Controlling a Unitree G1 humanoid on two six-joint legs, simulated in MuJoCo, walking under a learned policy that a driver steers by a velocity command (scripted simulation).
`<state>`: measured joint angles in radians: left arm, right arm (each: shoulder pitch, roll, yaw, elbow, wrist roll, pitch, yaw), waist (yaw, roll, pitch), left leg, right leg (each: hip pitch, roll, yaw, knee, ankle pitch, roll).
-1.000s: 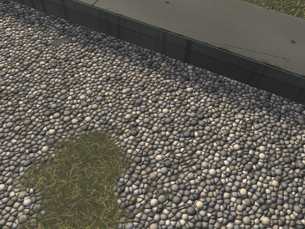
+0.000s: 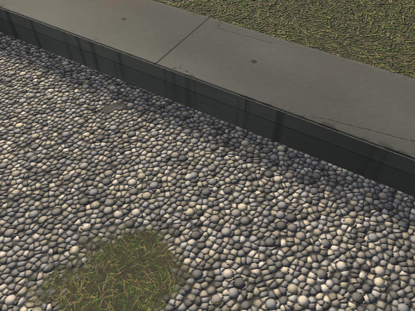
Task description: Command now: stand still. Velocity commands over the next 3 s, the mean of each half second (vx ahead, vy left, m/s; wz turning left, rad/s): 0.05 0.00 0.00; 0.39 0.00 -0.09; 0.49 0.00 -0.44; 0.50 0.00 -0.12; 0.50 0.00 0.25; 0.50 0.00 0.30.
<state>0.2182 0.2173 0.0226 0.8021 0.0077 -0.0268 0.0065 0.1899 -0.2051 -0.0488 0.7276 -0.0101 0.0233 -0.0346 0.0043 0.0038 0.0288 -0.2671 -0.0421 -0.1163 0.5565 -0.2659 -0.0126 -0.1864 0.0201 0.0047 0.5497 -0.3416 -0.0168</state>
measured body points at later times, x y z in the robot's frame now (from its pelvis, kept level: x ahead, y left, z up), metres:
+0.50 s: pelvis +0.02 -0.01 +0.01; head +0.02 +0.00 +0.46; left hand +0.05 +0.26 -0.14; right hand +0.09 -0.27 -0.13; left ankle +0.01 +0.12 -0.71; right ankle -0.03 -0.11 -0.73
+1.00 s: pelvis +0.20 +0.05 +0.01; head +0.22 +0.06 +0.46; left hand +0.37 +0.30 -0.11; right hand +0.16 -0.20 -0.13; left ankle +0.09 +0.14 -0.73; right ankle +0.37 -0.12 -0.67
